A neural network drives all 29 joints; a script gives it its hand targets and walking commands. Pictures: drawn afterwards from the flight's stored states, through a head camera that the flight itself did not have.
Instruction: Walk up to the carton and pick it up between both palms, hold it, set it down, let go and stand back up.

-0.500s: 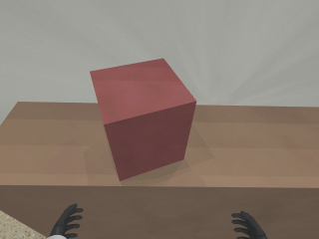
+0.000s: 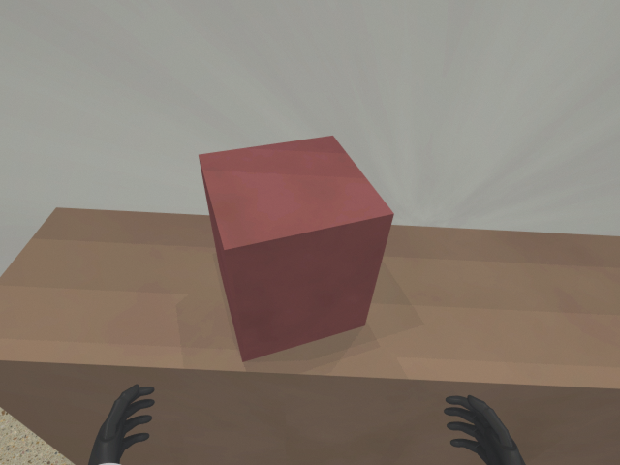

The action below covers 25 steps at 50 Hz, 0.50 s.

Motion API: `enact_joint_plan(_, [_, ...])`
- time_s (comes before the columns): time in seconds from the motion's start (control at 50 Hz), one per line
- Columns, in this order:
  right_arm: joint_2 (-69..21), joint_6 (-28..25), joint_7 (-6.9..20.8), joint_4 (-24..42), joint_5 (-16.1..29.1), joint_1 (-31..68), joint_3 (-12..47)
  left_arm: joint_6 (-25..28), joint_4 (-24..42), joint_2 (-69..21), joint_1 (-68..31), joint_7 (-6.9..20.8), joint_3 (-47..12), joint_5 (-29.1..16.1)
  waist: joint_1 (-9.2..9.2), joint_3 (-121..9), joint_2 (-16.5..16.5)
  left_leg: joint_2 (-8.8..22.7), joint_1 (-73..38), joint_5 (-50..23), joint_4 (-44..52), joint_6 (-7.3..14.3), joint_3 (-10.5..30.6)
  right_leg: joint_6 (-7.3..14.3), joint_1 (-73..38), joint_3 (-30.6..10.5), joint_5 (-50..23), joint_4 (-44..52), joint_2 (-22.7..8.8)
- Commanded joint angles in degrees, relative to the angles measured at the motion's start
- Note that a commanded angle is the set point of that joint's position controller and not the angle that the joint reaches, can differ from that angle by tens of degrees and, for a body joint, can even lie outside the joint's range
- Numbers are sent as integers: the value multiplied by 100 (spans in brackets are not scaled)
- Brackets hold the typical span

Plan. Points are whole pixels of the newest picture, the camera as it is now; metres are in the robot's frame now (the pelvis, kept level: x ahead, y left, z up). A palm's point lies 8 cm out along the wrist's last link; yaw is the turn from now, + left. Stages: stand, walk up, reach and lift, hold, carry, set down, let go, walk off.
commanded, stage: reach and lift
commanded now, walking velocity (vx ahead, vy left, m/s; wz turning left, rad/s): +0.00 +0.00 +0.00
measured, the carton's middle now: (288, 247) +0.43 +0.05 +0.05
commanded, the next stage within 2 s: none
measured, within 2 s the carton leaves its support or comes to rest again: neither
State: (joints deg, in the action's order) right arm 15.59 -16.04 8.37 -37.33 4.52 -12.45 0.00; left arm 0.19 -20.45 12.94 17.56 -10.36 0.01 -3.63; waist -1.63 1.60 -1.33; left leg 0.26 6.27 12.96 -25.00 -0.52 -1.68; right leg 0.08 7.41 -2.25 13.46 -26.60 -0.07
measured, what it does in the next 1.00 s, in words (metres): stands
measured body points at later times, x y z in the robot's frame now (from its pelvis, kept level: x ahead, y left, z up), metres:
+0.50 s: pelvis +0.00 -0.01 +0.00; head -0.03 +0.00 +0.45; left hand +0.20 +0.22 +0.01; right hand +0.22 -0.22 +0.00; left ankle +0.01 +0.12 -0.74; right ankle +0.02 -0.12 -0.74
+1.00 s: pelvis +0.00 -0.01 +0.00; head -0.03 -0.02 +0.45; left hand +0.25 +0.20 +0.06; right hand +0.28 -0.22 +0.04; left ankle +0.01 +0.12 -0.74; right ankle +0.02 -0.12 -0.74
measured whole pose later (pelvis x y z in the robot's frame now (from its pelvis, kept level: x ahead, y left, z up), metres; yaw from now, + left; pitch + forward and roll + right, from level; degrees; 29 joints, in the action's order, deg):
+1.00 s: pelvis +0.00 -0.01 +0.00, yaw +0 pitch -5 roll +1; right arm 17.1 4.6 3.7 -14.9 15.7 -0.9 0.0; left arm -24.1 3.8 8.3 4.2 -14.2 -1.8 -6.7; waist -3.1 1.4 0.1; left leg 0.3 6.2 10.8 -22.1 -0.9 -1.6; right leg 0.5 8.6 -2.2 12.8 -26.4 0.0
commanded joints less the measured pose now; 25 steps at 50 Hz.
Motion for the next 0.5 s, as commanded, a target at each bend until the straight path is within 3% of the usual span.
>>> enact_joint_plan(0.0, [1267, -129, 156, 2352, 859, 748, -466, 334, 2032, -371, -760, -182, -165, -368, -285, -508, 30, -3, -191, -684, 857, -168, -107, 331, 185, 337, -37, 1044, 326])
enact_joint_plan(0.02, [1348, -139, 205, 2495, 863, 820, -569, 349, 2407, -467, -802, -256, -242, -375, -280, -687, 264, 6, -357, -726, 883, -225, -94, 331, 164, 346, -171, 1010, 340])
enact_joint_plan(0.04, [1263, -63, 202, 2465, 1041, 1104, -402, 305, 2242, -278, -1203, -274, -193, -344, -351, -503, 238, 2, -131, -414, 915, -188, -116, 299, 339, 312, 81, 1042, 325])
enact_joint_plan(0.06, [1283, 33, 251, 2463, 1113, 1126, -570, 268, 2618, -522, -1118, -355, -413, -413, -345, -476, 342, 35, -233, -507, 964, -254, -50, 344, 352, 358, -61, 985, 376])
enact_joint_plan(0.08, [1459, 107, 273, 2502, 1102, 1384, -564, 176, 2457, -635, -1292, -375, -344, -376, -278, -403, 196, 95, -36, -20, 1038, -231, 51, 336, 348, 344, 131, 947, 366])
enact_joint_plan(0.1, [1416, 129, 256, 2629, 1091, 1011, -508, 161, 2521, -627, -997, -383, -457, -349, -269, -252, 150, 85, 55, 24, 1089, -172, -17, 339, 158, 274, 88, 892, 358])
enact_joint_plan(0.12, [1456, 174, 212, 2759, 1229, 1147, -385, 141, 2633, -464, -1211, -388, -276, -298, -443, -484, 98, 11, 87, -151, 965, -146, -123, 320, 52, 258, 21, 874, 351])
enact_joint_plan(0.14, [1546, 188, 188, 2912, 1088, 1261, -646, 119, 2813, -635, -1191, -398, -552, -379, -298, -508, 249, 102, -56, -123, 999, -222, 53, 389, 226, 263, 39, 839, 350])
enact_joint_plan(0.16, [1587, 217, 231, 3008, 1172, 1257, -679, 42, 2970, -766, -1111, -429, -683, -432, -266, -567, 282, 131, -130, -85, 986, -262, 96, 459, 296, 268, 118, 933, 374])
enact_joint_plan(0.18, [1503, 269, 207, 2895, 1251, 1348, -542, 12, 2945, -612, -1349, -452, -489, -358, -356, -468, 309, 101, 145, 209, 999, -217, 39, 383, 288, 272, 324, 807, 332])
enact_joint_plan(0.2, [1528, 307, 230, 3028, 1146, 1151, -618, 5, 2763, -735, -1089, -478, -505, -351, -280, -230, 163, 131, 244, 355, 1208, -145, 127, 335, 65, 232, 82, 785, 403])
enact_joint_plan(0.22, [1576, 267, 231, 3012, 1275, 1296, -576, 65, 3054, -730, -1260, -507, -585, -373, -358, -334, 321, 120, 280, 374, 1205, -180, 9, 328, 128, 242, 235, 744, 375])
enact_joint_plan(0.24, [1581, 298, 204, 3518, 1200, 1549, -660, 13, 3149, -693, -1389, -522, -555, -454, -327, -420, 123, 112, 212, 413, 1156, -154, 53, 301, 127, 278, 46, 730, 408])
enact_joint_plan(0.26, [1390, 302, 183, 3426, 1447, 1329, -374, 35, 3067, -611, -1248, -538, -300, -354, -621, -366, -43, 62, 361, 203, 1084, -58, -85, 294, 11, 121, 152, 688, 381])
enact_joint_plan(0.28, [1429, 330, 160, 3249, 1472, 1483, -330, -48, 3021, -828, -1295, -533, -469, -352, -527, -303, 224, 52, 288, 70, 1020, -130, -68, 373, 271, 174, 264, 795, 335])
enact_joint_plan(0.3, [1295, 325, 136, 3542, 1486, 1567, -278, 1, 3136, -703, -1467, -581, -367, -337, -663, -432, 101, 19, 381, 33, 992, -119, -190, 347, 205, 92, 231, 783, 274])
enact_joint_plan(0.32, [1467, 311, 157, 3570, 1470, 1427, -503, -21, 3287, -745, -1354, -572, -423, -433, -433, -405, -62, 26, 92, -111, 1017, -131, -111, 328, 343, 166, 188, 772, 340])
enact_joint_plan(0.34, [1504, 269, 133, 3633, 1435, 1374, -436, -17, 3303, -786, -1163, -558, -450, -401, -599, -359, -32, 37, 106, -269, 989, -131, -86, 371, 251, 122, 166, 829, 332])
enact_joint_plan(0.36, [1437, 246, 118, 3679, 1505, 1403, -367, -43, 3339, -842, -1196, -571, -534, -386, -609, -541, 153, 57, 41, -543, 912, -174, -125, 426, 156, 122, -64, 842, 376])
enact_joint_plan(0.38, [1693, 295, 132, 3598, 1540, 1286, -392, -103, 3529, -811, -1037, -565, -517, -414, -561, -650, 134, 58, -201, -799, 850, -224, -122, 437, 244, 117, -152, 851, 350])
enact_joint_plan(0.4, [1511, 354, 86, 3761, 1533, 1704, -414, -117, 3477, -703, -1506, -555, -383, -472, -650, -731, -30, 5, -166, -719, 819, -177, -145, 413, 281, 93, -92, 841, 392])
enact_joint_plan(0.46, [1624, 564, 36, 3912, 1528, 1858, -408, -324, 3491, -848, -1562, -573, -501, -481, -519, -586, 133, 59, -133, -547, 927, -239, -36, 457, 355, 169, -34, 910, 401])
enact_joint_plan(0.48, [1531, 631, 36, 3846, 1573, 1697, -249, -413, 3451, -868, -1363, -532, -480, -468, -517, -346, -79, 48, -189, -818, 909, -205, -20, 455, 305, 159, -170, 914, 418])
